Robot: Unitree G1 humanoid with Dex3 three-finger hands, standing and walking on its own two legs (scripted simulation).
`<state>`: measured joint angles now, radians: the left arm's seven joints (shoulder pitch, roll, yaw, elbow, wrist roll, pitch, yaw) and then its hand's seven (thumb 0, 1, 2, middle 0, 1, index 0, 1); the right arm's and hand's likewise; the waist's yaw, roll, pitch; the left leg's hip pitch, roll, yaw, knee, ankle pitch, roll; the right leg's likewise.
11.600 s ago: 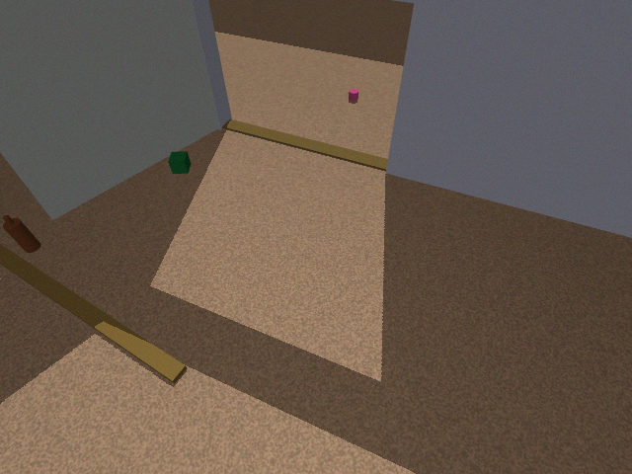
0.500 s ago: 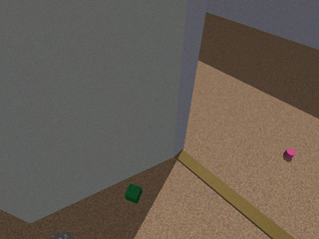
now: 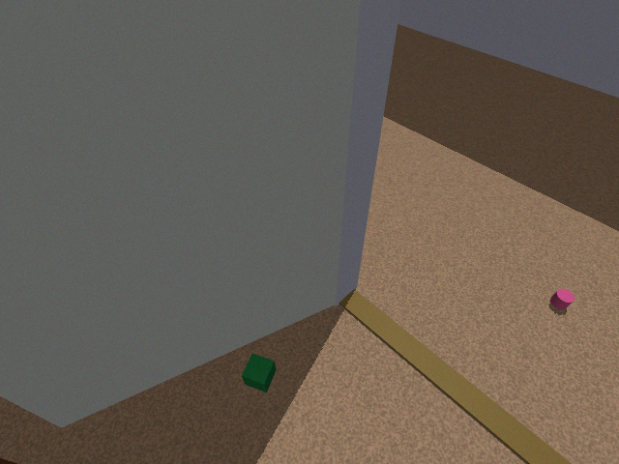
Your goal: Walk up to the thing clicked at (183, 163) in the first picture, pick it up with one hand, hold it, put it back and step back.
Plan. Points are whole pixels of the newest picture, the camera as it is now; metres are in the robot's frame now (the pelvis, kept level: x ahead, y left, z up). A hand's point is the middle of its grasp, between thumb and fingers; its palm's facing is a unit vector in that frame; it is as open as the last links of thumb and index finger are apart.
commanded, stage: stand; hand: left
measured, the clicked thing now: (259, 372) +0.50 +0.20 -0.74
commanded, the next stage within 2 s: none
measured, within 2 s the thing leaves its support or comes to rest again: neither
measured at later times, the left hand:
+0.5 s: hand out of the picture +0.08 +0.24 -0.16, palm faces -0.03 -0.94 -0.35, open 7.3 cm
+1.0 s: hand out of the picture +0.10 +0.24 -0.15, palm faces -0.03 -0.94 -0.35, open 7.3 cm
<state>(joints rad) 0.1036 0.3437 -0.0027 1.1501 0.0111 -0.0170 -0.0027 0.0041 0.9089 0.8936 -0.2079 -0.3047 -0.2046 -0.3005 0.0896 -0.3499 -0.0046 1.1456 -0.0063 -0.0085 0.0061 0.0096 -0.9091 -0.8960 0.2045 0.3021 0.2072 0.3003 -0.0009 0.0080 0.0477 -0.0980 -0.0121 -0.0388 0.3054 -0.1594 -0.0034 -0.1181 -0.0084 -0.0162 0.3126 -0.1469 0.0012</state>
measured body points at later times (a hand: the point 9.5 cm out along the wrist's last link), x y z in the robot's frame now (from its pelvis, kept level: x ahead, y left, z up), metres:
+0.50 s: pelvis +0.01 -0.01 +0.00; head +0.01 -0.02 +0.45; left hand +0.08 +0.29 -0.13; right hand +0.07 -0.32 -0.14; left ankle +0.01 +0.12 -0.75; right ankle +0.02 -0.12 -0.75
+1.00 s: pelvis +0.02 -0.02 +0.00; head +0.03 -0.02 +0.45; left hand +0.11 +0.28 -0.13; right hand +0.09 -0.32 -0.14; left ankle +0.01 +0.12 -0.75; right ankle +0.02 -0.12 -0.75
